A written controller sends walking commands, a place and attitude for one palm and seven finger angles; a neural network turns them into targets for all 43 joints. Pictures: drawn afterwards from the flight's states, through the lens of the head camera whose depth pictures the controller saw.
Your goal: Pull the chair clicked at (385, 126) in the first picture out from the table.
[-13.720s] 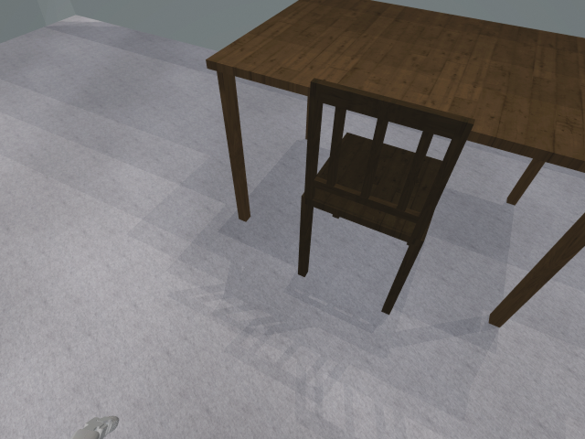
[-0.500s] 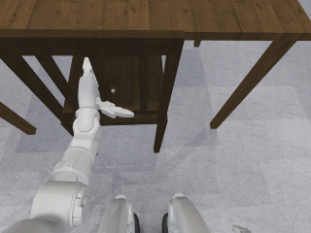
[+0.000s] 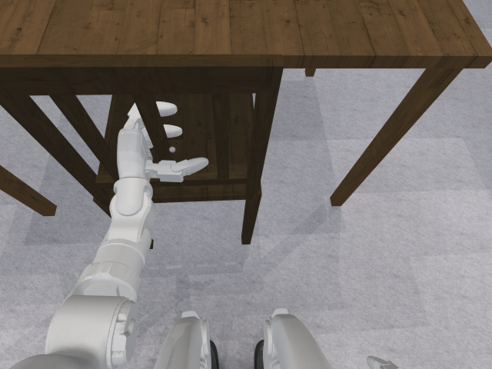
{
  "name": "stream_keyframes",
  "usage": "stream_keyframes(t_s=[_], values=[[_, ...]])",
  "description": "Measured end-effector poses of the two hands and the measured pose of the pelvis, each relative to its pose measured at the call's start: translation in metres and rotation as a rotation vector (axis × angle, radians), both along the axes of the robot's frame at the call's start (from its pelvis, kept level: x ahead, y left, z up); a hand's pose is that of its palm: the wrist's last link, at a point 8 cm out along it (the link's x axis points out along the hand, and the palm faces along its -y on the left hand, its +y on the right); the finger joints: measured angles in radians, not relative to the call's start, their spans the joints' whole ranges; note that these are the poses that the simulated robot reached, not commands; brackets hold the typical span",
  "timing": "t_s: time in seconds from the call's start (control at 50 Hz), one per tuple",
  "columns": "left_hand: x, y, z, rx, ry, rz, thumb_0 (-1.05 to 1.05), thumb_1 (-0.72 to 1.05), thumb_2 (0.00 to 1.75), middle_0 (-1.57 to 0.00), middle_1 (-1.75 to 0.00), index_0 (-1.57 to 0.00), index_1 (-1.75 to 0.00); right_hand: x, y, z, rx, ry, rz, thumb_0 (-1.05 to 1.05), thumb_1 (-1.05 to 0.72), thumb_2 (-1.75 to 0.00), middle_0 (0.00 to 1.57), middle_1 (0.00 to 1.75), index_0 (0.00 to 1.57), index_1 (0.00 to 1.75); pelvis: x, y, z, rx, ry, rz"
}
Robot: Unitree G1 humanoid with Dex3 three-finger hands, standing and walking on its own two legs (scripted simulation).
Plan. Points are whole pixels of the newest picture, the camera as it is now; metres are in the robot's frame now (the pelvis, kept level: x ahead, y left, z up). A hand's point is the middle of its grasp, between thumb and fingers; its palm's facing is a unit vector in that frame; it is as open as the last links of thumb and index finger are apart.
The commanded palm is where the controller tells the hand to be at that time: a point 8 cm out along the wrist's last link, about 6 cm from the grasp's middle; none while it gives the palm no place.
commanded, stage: hook a spindle and tug to test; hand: left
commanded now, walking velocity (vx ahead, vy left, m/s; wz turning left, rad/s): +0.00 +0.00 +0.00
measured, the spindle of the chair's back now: (160, 142) +0.49 +0.13 +0.01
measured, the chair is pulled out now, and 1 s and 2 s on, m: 0.00 0.03 0.15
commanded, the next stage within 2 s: step backward, pulling the chair out in 0.90 s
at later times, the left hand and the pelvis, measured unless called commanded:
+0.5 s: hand (173, 154) +0.45 +0.10 +0.03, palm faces +0.01 -1.00 -0.02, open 5.3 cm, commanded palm +0.41 +0.14 +0.02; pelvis +0.01 +0.00 +0.00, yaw +0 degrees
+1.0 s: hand (174, 166) +0.43 +0.10 +0.03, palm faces -0.01 -1.00 -0.02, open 5.3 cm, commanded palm +0.41 +0.14 +0.02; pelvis +0.01 +0.01 +0.00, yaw +0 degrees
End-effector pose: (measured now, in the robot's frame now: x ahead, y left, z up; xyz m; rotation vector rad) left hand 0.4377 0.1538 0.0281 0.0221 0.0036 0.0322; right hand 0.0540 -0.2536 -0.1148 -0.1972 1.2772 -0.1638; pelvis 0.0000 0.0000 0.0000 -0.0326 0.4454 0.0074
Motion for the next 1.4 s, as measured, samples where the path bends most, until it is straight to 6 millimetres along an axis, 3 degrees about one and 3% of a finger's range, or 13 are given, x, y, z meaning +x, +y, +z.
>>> stream_keyframes(t_s=[0.12, 0.32, 0.84, 1.04, 1.12, 1.22, 1.32, 1.4], values=[[0.002, 0.001, -0.001, 0.007, -0.013, -0.007, -0.01, 0.21, 0.61, -0.48, -1.38, -0.44, -1.38, 0.005, -0.002, 0.001, -0.007, -0.008, 0.009, 0.0, -0.9, -0.9, 0.2, 0.3, 0.2, 0.3, 0.002, 0.0, -0.001, -0.001, 0.004, 0.003], [0.001, 0.002, 0.0, 0.004, -0.005, -0.013, 0.0, 0.71, 0.82, -0.49, -1.44, -0.45, -1.44, 0.012, 0.003, -0.002, 0.009, -0.011, 0.009, 0.0, -0.9, -0.9, 0.2, 0.3, 0.2, 0.3, 0.004, 0.002, 0.0, -0.001, 0.006, 0.001], [-0.025, -0.004, -0.001, -0.004, -0.013, -0.041, 0.01, 0.71, 0.8, -0.48, -1.45, -0.44, -1.45, 0.042, 0.01, 0.006, 0.014, -0.085, 0.033, 0.01, -0.9, -0.9, 0.2, 0.3, 0.2, 0.3, 0.01, 0.006, 0.003, 0.0, -0.014, -0.002], [-0.029, -0.004, 0.001, 0.015, 0.001, -0.036, 0.0, 0.7, 0.8, -0.47, -1.45, -0.43, -1.45, 0.041, 0.011, 0.007, 0.016, -0.083, 0.022, 0.01, -0.9, -0.9, 0.2, 0.3, 0.2, 0.3, 0.005, 0.005, 0.005, 0.002, -0.036, 0.002], [-0.03, -0.003, 0.015, 0.107, 0.181, -0.046, 0.01, 0.7, 0.79, -0.45, -1.4, -0.44, -1.45, 0.033, 0.019, 0.035, 0.017, -0.063, -0.077, 0.01, -0.91, -0.9, 0.19, 0.3, 0.2, 0.3, 0.007, 0.008, 0.038, 0.011, -0.124, -0.009], [-0.039, -0.001, 0.026, 0.076, 0.367, -0.017, 0.03, 0.71, 0.78, -0.34, -1.23, -0.46, -1.45, 0.022, 0.025, 0.074, -0.005, -0.043, -0.122, 0.01, -0.9, -0.9, 0.2, 0.3, 0.2, 0.3, 0.018, 0.015, 0.076, 0.017, -0.175, -0.032], [-0.041, 0.0, 0.03, 0.089, 0.424, -0.066, 0.04, 0.71, 0.76, -0.33, -1.18, -0.48, -1.45, 0.011, 0.016, 0.097, -0.082, -0.026, -0.139, 0.0, -0.9, -0.9, 0.2, 0.3, 0.2, 0.3, 0.02, 0.019, 0.092, 0.006, -0.217, -0.04], [-0.044, 0.001, 0.031, 0.104, 0.439, -0.098, 0.05, 0.71, 0.75, -0.32, -1.18, -0.49, -1.45, 0.0, 0.008, 0.105, -0.127, -0.027, -0.153, 0.0, -0.9, -0.9, 0.2, 0.3, 0.2, 0.3, 0.014, 0.024, 0.097, 0.006, -0.247, -0.045]])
